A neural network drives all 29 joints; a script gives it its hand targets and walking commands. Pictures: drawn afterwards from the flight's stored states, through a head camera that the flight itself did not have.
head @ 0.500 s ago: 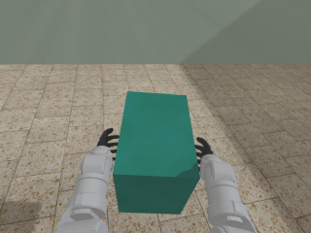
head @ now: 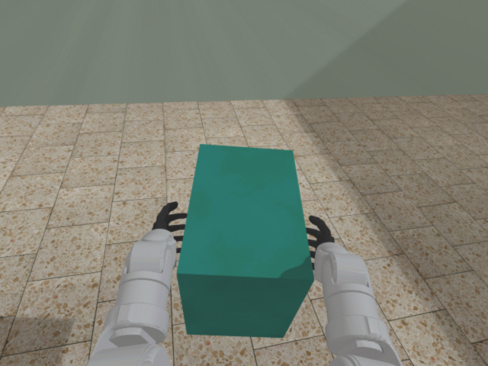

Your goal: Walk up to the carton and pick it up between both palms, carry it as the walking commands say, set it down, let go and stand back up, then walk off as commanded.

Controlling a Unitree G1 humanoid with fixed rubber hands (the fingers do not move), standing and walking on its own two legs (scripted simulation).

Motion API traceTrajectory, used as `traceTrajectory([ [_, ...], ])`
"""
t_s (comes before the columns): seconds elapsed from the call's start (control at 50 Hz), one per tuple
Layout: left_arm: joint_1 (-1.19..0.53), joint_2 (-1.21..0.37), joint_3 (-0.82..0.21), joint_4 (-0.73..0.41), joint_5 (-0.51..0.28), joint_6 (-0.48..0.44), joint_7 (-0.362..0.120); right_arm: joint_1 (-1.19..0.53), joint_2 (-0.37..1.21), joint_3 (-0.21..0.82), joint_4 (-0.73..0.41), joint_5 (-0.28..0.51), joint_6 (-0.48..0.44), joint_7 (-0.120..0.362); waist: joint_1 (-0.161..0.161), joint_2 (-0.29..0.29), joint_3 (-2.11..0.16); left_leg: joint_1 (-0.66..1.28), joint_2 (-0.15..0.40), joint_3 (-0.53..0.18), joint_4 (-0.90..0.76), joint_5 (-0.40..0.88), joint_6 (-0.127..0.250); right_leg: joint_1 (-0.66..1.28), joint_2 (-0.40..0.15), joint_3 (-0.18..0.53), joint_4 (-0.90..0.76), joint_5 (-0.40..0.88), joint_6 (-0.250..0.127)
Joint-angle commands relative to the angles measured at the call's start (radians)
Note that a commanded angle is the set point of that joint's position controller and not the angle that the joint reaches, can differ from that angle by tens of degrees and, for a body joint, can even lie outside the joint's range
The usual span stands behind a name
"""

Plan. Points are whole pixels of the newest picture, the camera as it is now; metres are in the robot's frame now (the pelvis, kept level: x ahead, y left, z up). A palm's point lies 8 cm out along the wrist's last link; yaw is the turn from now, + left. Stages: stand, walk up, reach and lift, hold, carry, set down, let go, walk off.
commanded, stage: reach and lift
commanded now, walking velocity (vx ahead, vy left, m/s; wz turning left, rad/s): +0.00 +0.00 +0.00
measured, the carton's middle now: (241, 240) +0.39 +0.00 -0.01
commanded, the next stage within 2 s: hold in 0.62 s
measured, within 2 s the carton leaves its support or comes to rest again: neither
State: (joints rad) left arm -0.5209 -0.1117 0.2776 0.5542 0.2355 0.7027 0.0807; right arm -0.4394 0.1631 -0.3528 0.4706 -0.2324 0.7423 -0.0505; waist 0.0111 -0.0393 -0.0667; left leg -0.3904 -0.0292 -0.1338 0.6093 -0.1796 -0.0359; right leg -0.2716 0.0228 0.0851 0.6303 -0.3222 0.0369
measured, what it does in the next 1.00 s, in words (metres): stands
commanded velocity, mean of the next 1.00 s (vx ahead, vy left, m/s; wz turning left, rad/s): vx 0.00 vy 0.00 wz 0.00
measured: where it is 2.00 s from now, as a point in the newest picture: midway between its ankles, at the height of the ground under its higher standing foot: outside the picture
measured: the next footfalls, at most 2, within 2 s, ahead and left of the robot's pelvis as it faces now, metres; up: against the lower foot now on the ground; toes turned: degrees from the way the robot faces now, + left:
left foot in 2.00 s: +0.22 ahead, +0.08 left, +0.00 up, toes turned -13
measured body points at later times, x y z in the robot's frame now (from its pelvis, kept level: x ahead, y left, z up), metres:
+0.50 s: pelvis -0.01 +0.00 +0.00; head -0.06 +0.03 +0.45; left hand +0.33 +0.15 +0.05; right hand +0.30 -0.14 +0.05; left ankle +0.09 +0.13 -0.72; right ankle +0.01 -0.14 -0.72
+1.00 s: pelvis -0.01 +0.00 +0.00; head -0.06 +0.03 +0.45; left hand +0.32 +0.15 +0.05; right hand +0.30 -0.14 +0.05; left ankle +0.09 +0.13 -0.72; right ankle +0.01 -0.14 -0.72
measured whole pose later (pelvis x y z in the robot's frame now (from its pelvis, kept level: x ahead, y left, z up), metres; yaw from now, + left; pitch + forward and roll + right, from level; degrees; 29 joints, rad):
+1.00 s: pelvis -0.01 +0.00 +0.00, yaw +0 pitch -4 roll -1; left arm -0.47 -0.11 0.24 0.52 0.24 0.73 0.07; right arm -0.38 0.17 -0.32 0.42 -0.23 0.76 -0.05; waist 0.01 -0.04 -0.06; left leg -0.35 -0.03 -0.13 0.58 -0.16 -0.04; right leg -0.23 0.02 0.09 0.60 -0.30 0.04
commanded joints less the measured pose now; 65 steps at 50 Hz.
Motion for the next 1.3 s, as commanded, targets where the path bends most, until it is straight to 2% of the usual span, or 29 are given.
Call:
traceTrajectory([
  [0.0, -0.483, -1.181, -0.589, -0.146, -0.296, 0.004, -0.271, -0.778, 1.072, 0.735, -0.174, 0.315, -0.062, 0.239, 0.003, 0.055, -0.398, 0.614, -0.049, 0.08, -0.12, 0.167, 0.003, -0.035, 0.061, -0.018, -0.2, 0.135, -0.033],
  [0.1, -0.424, -1.184, -0.6, -0.173, -0.292, 0.008, -0.274, -0.718, 1.078, 0.76, -0.207, 0.318, -0.057, 0.243, 0.007, 0.041, -0.436, 0.648, -0.048, 0.069, -0.124, 0.243, 0.005, -0.035, 0.064, -0.018, -0.207, 0.197, -0.032],
  [0.16, -0.391, -1.207, -0.611, -0.17, -0.287, 0.022, -0.275, -0.658, 1.069, 0.75, -0.205, 0.305, -0.044, 0.247, 0.002, 0.095, -0.395, 0.617, -0.046, 0.067, -0.145, 0.244, 0.001, 0.005, 0.071, -0.02, -0.208, 0.201, -0.032],
  [0.2, -0.416, -1.194, -0.611, -0.197, -0.293, 0.019, -0.276, -0.712, 1.062, 0.754, -0.227, 0.316, -0.046, 0.252, -0.001, 0.045, -0.388, 0.617, -0.051, 0.066, -0.14, 0.185, 0.007, -0.015, 0.067, -0.02, -0.213, 0.152, -0.039],
  [0.22, -0.374, -1.202, -0.581, -0.112, -0.271, 0.03, -0.275, -0.728, 1.037, 0.74, -0.217, 0.298, -0.046, 0.249, -0.006, 0.031, -0.32, 0.594, -0.052, 0.064, -0.144, 0.135, 0.009, -0.042, 0.059, -0.02, -0.224, 0.096, -0.039],
  [0.24, -0.414, -1.236, -0.617, -0.183, -0.306, 0.016, -0.281, -0.722, 1.061, 0.768, -0.258, 0.317, -0.057, 0.253, -0.009, 0.035, -0.394, 0.63, -0.057, 0.063, -0.131, 0.14, 0.011, -0.04, 0.055, -0.012, -0.223, 0.107, -0.046],
  [0.26, -0.405, -1.197, -0.579, -0.148, -0.284, 0.02, -0.279, -0.717, 1.056, 0.742, -0.199, 0.299, -0.05, 0.25, -0.005, 0.001, -0.359, 0.621, -0.052, 0.066, -0.137, 0.136, 0.012, -0.064, 0.053, -0.015, -0.228, 0.095, -0.048],
  [0.28, -0.4, -1.202, -0.59, -0.154, -0.279, 0.018, -0.281, -0.707, 1.064, 0.743, -0.191, 0.309, -0.052, 0.256, -0.005, 0.046, -0.336, 0.623, -0.059, 0.069, -0.138, 0.122, 0.012, -0.067, 0.047, -0.012, -0.233, 0.084, -0.05],
  [0.38, -0.382, -1.238, -0.636, -0.176, -0.299, 0.024, -0.282, -0.706, 1.077, 0.778, -0.233, 0.325, -0.055, 0.26, -0.007, 0.049, -0.368, 0.626, -0.064, 0.072, -0.134, 0.125, 0.007, -0.059, 0.05, -0.021, -0.227, 0.094, -0.052],
  [0.4, -0.417, -1.212, -0.616, -0.176, -0.293, 0.018, -0.288, -0.724, 1.072, 0.771, -0.217, 0.314, -0.055, 0.258, -0.005, -0.007, -0.319, 0.621, -0.059, 0.068, -0.134, 0.073, 0.011, -0.098, 0.045, -0.015, -0.237, 0.046, -0.055],
  [0.48, -0.421, -1.226, -0.643, -0.198, -0.29, 0.021, -0.28, -0.71, 1.066, 0.736, -0.165, 0.316, -0.062, 0.272, -0.005, 0.086, -0.354, 0.663, -0.057, 0.063, -0.136, 0.082, -0.011, -0.129, 0.047, -0.023, -0.226, 0.051, -0.066],
  [0.52, -0.383, -1.22, -0.585, -0.098, -0.252, 0.033, -0.284, -0.752, 1.05, 0.71, -0.159, 0.3, -0.062, 0.275, -0.006, 0.093, -0.281, 0.581, -0.059, 0.072, -0.154, -0.049, -0.002, -0.128, 0.045, -0.028, -0.234, -0.041, -0.064],
  [0.54, -0.462, -1.206, -0.603, -0.17, -0.283, 0.016, -0.284, -0.735, 1.069, 0.713, -0.136, 0.297, -0.061, 0.277, -0.019, 0.047, -0.287, 0.599, -0.054, 0.062, -0.148, -0.074, -0.003, -0.154, 0.049, -0.025, -0.231, -0.058, -0.068],
  [0.56, -0.452, -1.219, -0.585, -0.13, -0.267, 0.02, -0.284, -0.792, 1.07, 0.709, -0.133, 0.3, -0.067, 0.284, 0.003, 0.038, -0.297, 0.602, -0.051, 0.067, -0.151, -0.109, 0.001, -0.171, 0.046, -0.032, -0.228, -0.09, -0.063],
  [0.62, -0.499, -1.265, -0.621, -0.158, -0.293, 0.019, -0.283, -0.775, 1.062, 0.724, -0.143, 0.314, -0.077, 0.29, -0.007, 0.092, -0.32, 0.633, -0.05, 0.059, -0.149, -0.105, -0.013, -0.177, 0.048, -0.029, -0.22, -0.069, -0.075],
  [0.66, -0.457, -1.228, -0.596, -0.135, -0.278, 0.02, -0.286, -0.793, 1.053, 0.714, -0.143, 0.305, -0.073, 0.286, 0.005, 0.043, -0.304, 0.62, -0.055, 0.074, -0.151, -0.086, -0.004, -0.169, 0.048, -0.032, -0.23, -0.077, -0.065],
  [0.74, -0.469, -1.247, -0.622, -0.162, -0.29, 0.013, -0.284, -0.744, 1.068, 0.701, -0.119, 0.304, -0.076, 0.289, -0.01, 0.091, -0.321, 0.624, -0.042, 0.065, -0.151, -0.072, -0.013, -0.144, 0.055, -0.03, -0.213, -0.032, -0.07],
  [0.78, -0.479, -1.234, -0.615, -0.151, -0.293, 0.009, -0.29, -0.787, 1.059, 0.724, -0.148, 0.311, -0.082, 0.284, -0.004, 0.05, -0.324, 0.603, -0.053, 0.075, -0.148, -0.047, -0.004, -0.117, 0.048, -0.037, -0.225, -0.018, -0.067],
  [0.8, -0.47, -1.265, -0.638, -0.158, -0.306, 0.014, -0.286, -0.775, 1.055, 0.737, -0.172, 0.317, -0.076, 0.287, -0.007, 0.102, -0.353, 0.607, -0.044, 0.067, -0.15, -0.053, -0.008, -0.099, 0.056, -0.036, -0.204, -0.011, -0.067],
  [0.94, -0.425, -1.243, -0.639, -0.161, -0.294, 0.02, -0.293, -0.752, 1.074, 0.748, -0.175, 0.319, -0.07, 0.281, -0.009, 0.055, -0.339, 0.626, -0.063, 0.072, -0.137, -0.004, 0.001, -0.128, 0.034, -0.024, -0.241, -0.005, -0.066],
  [0.98, -0.413, -1.23, -0.63, -0.163, -0.285, 0.014, -0.291, -0.777, 1.084, 0.77, -0.193, 0.327, -0.069, 0.279, 0.016, 0.038, -0.339, 0.619, -0.053, 0.069, -0.146, -0.013, 0.0, -0.126, 0.051, -0.037, -0.225, -0.012, -0.06],
  [1.0, -0.422, -1.226, -0.625, -0.178, -0.3, 0.012, -0.295, -0.758, 1.095, 0.77, -0.184, 0.318, -0.066, 0.278, 0.013, -0.022, -0.349, 0.615, -0.043, 0.062, -0.149, 0.003, 0.007, -0.125, 0.056, -0.035, -0.226, -0.01, -0.056],
  [1.04, -0.414, -1.232, -0.623, -0.148, -0.281, 0.025, -0.295, -0.731, 1.084, 0.739, -0.16, 0.308, -0.064, 0.275, 0.008, 0.047, -0.303, 0.606, -0.055, 0.077, -0.146, -0.034, 0.002, -0.141, 0.042, -0.029, -0.237, -0.027, -0.066],
  [1.08, -0.425, -1.232, -0.617, -0.149, -0.289, 0.024, -0.298, -0.749, 1.078, 0.749, -0.182, 0.311, -0.067, 0.275, -0.003, 0.025, -0.289, 0.596, -0.05, 0.071, -0.148, -0.049, 0.005, -0.137, 0.044, -0.027, -0.237, -0.035, -0.065],
  [1.14, -0.413, -1.24, -0.634, -0.169, -0.291, 0.019, -0.293, -0.757, 1.073, 0.756, -0.208, 0.318, -0.071, 0.276, 0.005, 0.067, -0.348, 0.625, -0.053, 0.07, -0.141, -0.015, 0.0, -0.12, 0.043, -0.032, -0.223, -0.004, -0.067],
  [1.16, -0.43, -1.247, -0.644, -0.184, -0.3, 0.017, -0.294, -0.796, 1.074, 0.774, -0.222, 0.327, -0.068, 0.279, 0.001, 0.03, -0.348, 0.625, -0.052, 0.064, -0.137, -0.009, 0.005, -0.12, 0.048, -0.031, -0.219, 0.0, -0.063],
  [1.2, -0.397, -1.247, -0.644, -0.161, -0.281, 0.028, -0.293, -0.73, 1.071, 0.754, -0.192, 0.315, -0.065, 0.276, -0.002, 0.082, -0.311, 0.625, -0.061, 0.071, -0.146, 0.017, -0.007, -0.129, 0.044, -0.027, -0.236, 0.015, -0.071],
  [1.24, -0.46, -1.246, -0.659, -0.224, -0.314, 0.016, -0.293, -0.725, 1.105, 0.767, -0.178, 0.317, -0.065, 0.278, 0.004, 0.036, -0.361, 0.626, -0.047, 0.068, -0.147, -0.043, -0.005, -0.124, 0.051, -0.029, -0.227, -0.022, -0.065],
  [1.28, -0.419, -1.259, -0.637, -0.149, -0.296, 0.028, -0.296, -0.755, 1.053, 0.738, -0.188, 0.31, -0.074, 0.281, -0.001, 0.084, -0.328, 0.62, -0.051, 0.065, -0.141, -0.036, -0.008, -0.131, 0.044, -0.033, -0.225, -0.02, -0.074],
])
